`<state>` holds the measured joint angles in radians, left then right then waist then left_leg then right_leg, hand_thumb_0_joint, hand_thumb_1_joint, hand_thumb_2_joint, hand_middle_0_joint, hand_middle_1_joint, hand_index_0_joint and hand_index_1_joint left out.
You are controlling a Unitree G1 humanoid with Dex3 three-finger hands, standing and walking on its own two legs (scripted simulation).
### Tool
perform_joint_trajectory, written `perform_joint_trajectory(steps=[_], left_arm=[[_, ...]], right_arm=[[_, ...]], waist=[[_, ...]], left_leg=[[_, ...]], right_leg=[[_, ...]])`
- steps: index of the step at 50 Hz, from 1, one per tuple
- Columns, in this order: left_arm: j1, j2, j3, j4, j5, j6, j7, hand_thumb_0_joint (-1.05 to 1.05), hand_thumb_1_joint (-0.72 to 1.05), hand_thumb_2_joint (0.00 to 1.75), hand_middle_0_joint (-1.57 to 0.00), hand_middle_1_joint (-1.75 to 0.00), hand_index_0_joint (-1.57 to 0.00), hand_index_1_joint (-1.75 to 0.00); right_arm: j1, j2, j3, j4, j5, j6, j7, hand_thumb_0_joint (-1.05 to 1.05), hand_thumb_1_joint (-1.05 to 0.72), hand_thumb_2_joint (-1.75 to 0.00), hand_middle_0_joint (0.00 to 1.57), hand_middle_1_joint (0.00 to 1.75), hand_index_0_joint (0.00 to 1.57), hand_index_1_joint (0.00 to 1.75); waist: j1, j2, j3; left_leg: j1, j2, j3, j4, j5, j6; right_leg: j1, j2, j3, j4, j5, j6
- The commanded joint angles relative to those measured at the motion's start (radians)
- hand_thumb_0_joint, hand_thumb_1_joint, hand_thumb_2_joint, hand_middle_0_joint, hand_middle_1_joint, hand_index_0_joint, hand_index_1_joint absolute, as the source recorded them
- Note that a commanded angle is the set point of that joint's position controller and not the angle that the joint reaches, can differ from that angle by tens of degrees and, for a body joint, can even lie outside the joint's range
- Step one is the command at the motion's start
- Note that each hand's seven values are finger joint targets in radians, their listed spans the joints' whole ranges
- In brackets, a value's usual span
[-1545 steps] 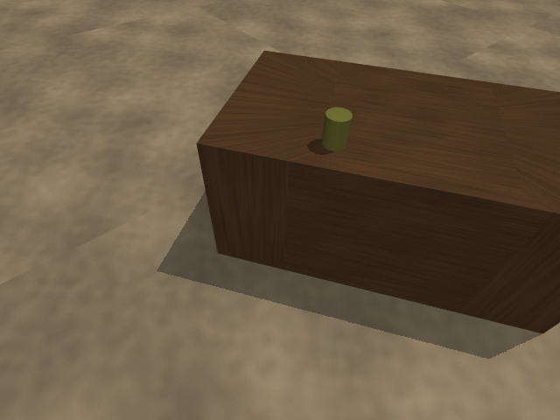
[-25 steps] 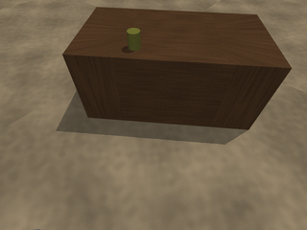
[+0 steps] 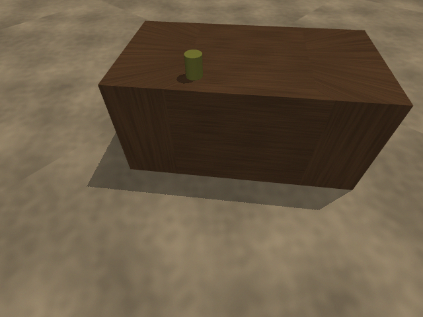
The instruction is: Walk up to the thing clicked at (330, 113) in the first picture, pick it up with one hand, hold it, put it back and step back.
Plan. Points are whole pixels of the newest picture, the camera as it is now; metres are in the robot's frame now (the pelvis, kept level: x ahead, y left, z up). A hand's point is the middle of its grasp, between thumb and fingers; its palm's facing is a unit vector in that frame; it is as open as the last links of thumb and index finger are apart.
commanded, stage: step back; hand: left
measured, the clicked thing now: (193, 65) +1.14 +0.14 -0.11
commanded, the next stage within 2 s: stand in 0.38 s
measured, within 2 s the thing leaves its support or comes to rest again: neither
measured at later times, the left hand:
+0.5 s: hand out of the picture +0.13 +0.28 -0.14, palm faces -0.03 -0.94 -0.35, open 7.4 cm
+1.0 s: hand out of the picture +0.09 +0.26 -0.14, palm faces -0.04 -0.94 -0.34, open 7.4 cm
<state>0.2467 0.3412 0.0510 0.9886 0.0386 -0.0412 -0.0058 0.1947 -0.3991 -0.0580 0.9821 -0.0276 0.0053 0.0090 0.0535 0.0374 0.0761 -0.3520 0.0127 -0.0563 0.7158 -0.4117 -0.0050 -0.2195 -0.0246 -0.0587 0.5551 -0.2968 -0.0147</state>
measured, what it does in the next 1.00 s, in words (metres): steps on the spot: left foot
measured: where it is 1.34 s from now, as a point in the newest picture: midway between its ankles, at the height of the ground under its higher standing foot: outside the picture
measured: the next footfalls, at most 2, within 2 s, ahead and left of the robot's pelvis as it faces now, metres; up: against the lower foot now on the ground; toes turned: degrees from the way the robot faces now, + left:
left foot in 0.04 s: +0.09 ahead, +0.15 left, +0.00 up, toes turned +0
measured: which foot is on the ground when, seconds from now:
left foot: up 0.00-0.02, down 0.04-1.00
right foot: down 0.00-1.00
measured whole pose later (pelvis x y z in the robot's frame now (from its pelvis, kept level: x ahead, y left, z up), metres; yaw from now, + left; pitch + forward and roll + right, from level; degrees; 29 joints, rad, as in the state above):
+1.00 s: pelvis +0.01 +0.01 +0.01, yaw -1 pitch -3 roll +0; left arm 0.11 0.35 0.00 1.15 0.01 -0.01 -0.01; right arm 0.10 -0.35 -0.01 1.15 -0.01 -0.01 0.01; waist 0.00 0.01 0.05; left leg -0.15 0.03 0.01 0.33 -0.13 -0.02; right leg -0.08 -0.01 -0.01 0.33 -0.20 0.01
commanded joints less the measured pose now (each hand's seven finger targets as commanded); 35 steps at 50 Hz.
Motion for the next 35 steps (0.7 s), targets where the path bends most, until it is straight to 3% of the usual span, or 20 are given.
perform_joint_trajectory(steps=[1, 2, 3, 4, 5, 6, 7, 9, 10, 12, 13, 17, 18, 19, 25, 33, 35], left_arm=[[-0.102, 0.266, 0.049, -0.096, -0.022, -0.006, 0.017, 0.0, 0.9, 0.9, -0.2, -0.3, -0.2, -0.3], [-0.094, 0.246, 0.041, -0.095, -0.024, 0.0, 0.017, 0.0, 0.9, 0.9, -0.2, -0.3, -0.2, -0.3], [-0.084, 0.22, 0.031, -0.102, -0.028, 0.005, 0.016, 0.0, 0.9, 0.9, -0.2, -0.3, -0.2, -0.3], [-0.075, 0.193, 0.024, -0.102, -0.037, 0.013, 0.016, 0.0, 0.9, 0.9, -0.2, -0.3, -0.2, -0.3], [-0.066, 0.213, 0.028, -0.077, -0.043, 0.029, 0.02, 0.0, 0.9, 0.9, -0.2, -0.3, -0.2, -0.3], [-0.068, 0.231, 0.032, -0.054, -0.036, 0.032, 0.02, 0.0, 0.9, 0.9, -0.2, -0.3, -0.2, -0.3], [-0.068, 0.221, 0.028, -0.045, -0.032, 0.027, 0.019, 0.0, 0.9, 0.9, -0.2, -0.3, -0.2, -0.3], [-0.032, 0.232, 0.03, -0.023, -0.028, 0.011, 0.02, 0.0, 0.9, 0.9, -0.2, -0.3, -0.2, -0.3], [-0.044, 0.246, 0.033, -0.018, -0.03, 0.008, 0.021, 0.0, 0.9, 0.9, -0.2, -0.3, -0.2, -0.3], [-0.086, 0.257, 0.032, -0.014, -0.029, 0.006, 0.021, 0.0, 0.9, 0.9, -0.2, -0.3, -0.2, -0.3], [-0.113, 0.255, 0.027, -0.015, -0.029, 0.007, 0.021, 0.0, 0.9, 0.9, -0.2, -0.3, -0.2, -0.3], [-0.13, 0.244, 0.02, 0.002, -0.03, 0.004, 0.024, 0.0, 0.9, 0.9, -0.2, -0.3, -0.2, -0.3], [-0.138, 0.248, 0.021, 0.007, -0.03, 0.004, 0.024, 0.0, 0.9, 0.9, -0.2, -0.3, -0.2, -0.3], [-0.14, 0.215, 0.001, 0.029, -0.038, 0.004, 0.019, 0.0, 0.9, 0.9, -0.2, -0.3, -0.2, -0.3], [-0.188, 0.222, -0.007, 0.052, -0.035, 0.001, 0.015, 0.0, 0.9, 0.9, -0.2, -0.3, -0.2, -0.3], [-0.2, 0.226, -0.008, 0.084, -0.03, 0.002, 0.01, 0.0, 0.9, 0.9, -0.2, -0.3, -0.2, -0.3], [-0.208, 0.229, -0.008, 0.086, -0.028, -0.001, 0.01, 0.0, 0.9, 0.9, -0.2, -0.3, -0.2, -0.3]], right_arm=[[0.02, -0.124, -0.034, -0.027, 0.0, -0.031, -0.014, 0.0, -0.9, -0.9, 0.2, 0.3, 0.2, 0.3], [0.024, -0.137, -0.039, -0.024, -0.003, -0.034, -0.019, 0.0, -0.9, -0.9, 0.2, 0.3, 0.2, 0.3], [0.017, -0.173, -0.046, -0.026, -0.011, -0.037, -0.024, 0.0, -0.9, -0.9, 0.2, 0.3, 0.2, 0.3], [-0.023, -0.214, -0.047, -0.042, -0.011, -0.042, -0.027, 0.0, -0.9, -0.9, 0.2, 0.3, 0.2, 0.3], [-0.074, -0.259, -0.049, -0.051, -0.002, -0.04, -0.026, 0.0, -0.9, -0.9, 0.2, 0.3, 0.2, 0.3], [-0.109, -0.263, -0.051, -0.05, -0.002, -0.036, -0.023, 0.0, -0.9, -0.9, 0.2, 0.3, 0.2, 0.3], [-0.129, -0.246, -0.043, -0.043, -0.004, -0.032, -0.022, 0.0, -0.9, -0.9, 0.2, 0.3, 0.2, 0.3], [-0.165, -0.191, -0.022, -0.048, 0.005, -0.032, -0.021, 0.0, -0.9, -0.9, 0.2, 0.3, 0.2, 0.3], [-0.162, -0.176, -0.017, -0.04, 0.007, -0.034, -0.023, 0.0, -0.9, -0.9, 0.2, 0.3, 0.2, 0.3], [-0.149, -0.161, -0.013, -0.021, 0.014, -0.033, -0.022, 0.0, -0.9, -0.9, 0.2, 0.3, 0.2, 0.3], [-0.151, -0.16, -0.012, -0.01, 0.012, -0.032, -0.022, 0.0, -0.9, -0.9, 0.2, 0.3, 0.2, 0.3], [-0.176, -0.161, -0.009, 0.011, 0.014, -0.036, -0.021, 0.0, -0.9, -0.9, 0.2, 0.3, 0.2, 0.3], [-0.183, -0.156, -0.008, 0.017, 0.015, -0.035, -0.02, 0.0, -0.9, -0.9, 0.2, 0.3, 0.2, 0.3], [-0.14, -0.162, 0.001, 0.026, 0.022, -0.041, -0.016, 0.0, -0.9, -0.9, 0.2, 0.3, 0.2, 0.3], [-0.173, -0.157, 0.007, 0.051, 0.02, -0.046, -0.01, 0.0, -0.9, -0.9, 0.2, 0.3, 0.2, 0.3], [-0.195, -0.15, 0.01, 0.07, 0.02, -0.045, -0.006, 0.0, -0.9, -0.9, 0.2, 0.3, 0.2, 0.3], [-0.187, -0.151, 0.011, 0.075, 0.021, -0.046, -0.006, 0.0, -0.9, -0.9, 0.2, 0.3, 0.2, 0.3]], waist=[[-0.058, -0.18, -0.08], [-0.062, -0.146, -0.096], [-0.057, -0.065, -0.127], [-0.037, 0.036, -0.14], [-0.028, 0.077, -0.131], [-0.03, 0.086, -0.089], [-0.019, 0.086, -0.078], [0.004, 0.077, -0.107], [-0.009, 0.065, -0.12], [-0.033, 0.039, -0.138], [-0.039, 0.023, -0.124], [-0.033, -0.001, -0.161], [-0.035, -0.017, -0.161], [-0.053, -0.019, -0.168], [-0.052, -0.029, -0.145], [-0.047, -0.034, -0.097], [-0.052, -0.037, -0.112]], left_leg=[[0.177, -0.032, 0.089, -0.238, 0.232, 0.009], [0.21, -0.008, 0.056, -0.257, 0.316, 0.024], [0.247, 0.085, -0.051, -0.266, 0.397, 0.057], [0.223, 0.213, -0.218, -0.327, 0.371, 0.115], [0.09, 0.279, -0.262, -0.356, 0.214, 0.197], [-0.005, 0.285, -0.272, -0.379, 0.131, 0.213], [0.007, 0.254, -0.221, -0.37, 0.153, 0.18], [0.056, 0.177, -0.108, -0.279, 0.34, 0.098], [0.057, 0.142, -0.072, -0.248, 0.388, 0.072], [0.081, 0.117, -0.051, -0.251, 0.337, 0.051], [0.098, 0.115, -0.05, -0.268, 0.329, 0.049], [0.168, 0.128, -0.028, -0.257, 0.505, 0.061], [0.177, 0.127, -0.018, -0.259, 0.502, 0.059], [0.219, 0.129, -0.053, -0.298, 0.498, 0.054], [0.251, 0.13, -0.039, -0.347, 0.526, 0.036], [0.239, 0.116, -0.031, -0.417, 0.347, 0.018], [0.242, 0.121, -0.032, -0.415, 0.38, 0.019]], right_leg=[[-0.059, -0.163, 0.127, -0.029, 0.396, -0.096], [-0.063, -0.142, 0.111, 0.021, 0.406, -0.068], [-0.106, -0.106, 0.096, 0.063, 0.315, -0.04], [-0.126, -0.029, 0.064, 0.131, 0.127, -0.005], [-0.042, 0.005, 0.039, 0.138, -0.144, -0.007], [0.027, -0.003, 0.048, 0.148, -0.19, -0.009], [0.04, -0.006, 0.049, 0.052, -0.15, -0.012], [0.074, -0.041, 0.082, -0.041, 0.097, -0.022], [0.089, -0.053, 0.11, -0.051, 0.189, -0.024], [0.09, -0.082, 0.144, -0.065, 0.222, -0.035], [0.071, -0.083, 0.147, -0.072, 0.227, -0.033], [0.097, -0.081, 0.128, -0.092, 0.329, -0.019], [0.096, -0.084, 0.134, -0.099, 0.334, -0.02], [0.098, -0.085, 0.129, -0.127, 0.306, -0.008], [0.125, -0.096, 0.125, -0.19, 0.314, 0.003], [0.102, -0.102, 0.133, -0.273, 0.177, 0.005], [0.126, -0.107, 0.133, -0.272, 0.213, 0.004]])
